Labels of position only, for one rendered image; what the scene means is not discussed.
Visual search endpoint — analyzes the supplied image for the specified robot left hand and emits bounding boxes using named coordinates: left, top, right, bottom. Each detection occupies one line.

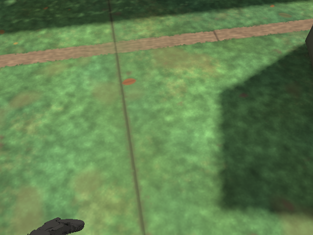
left=27, top=217, right=85, bottom=235

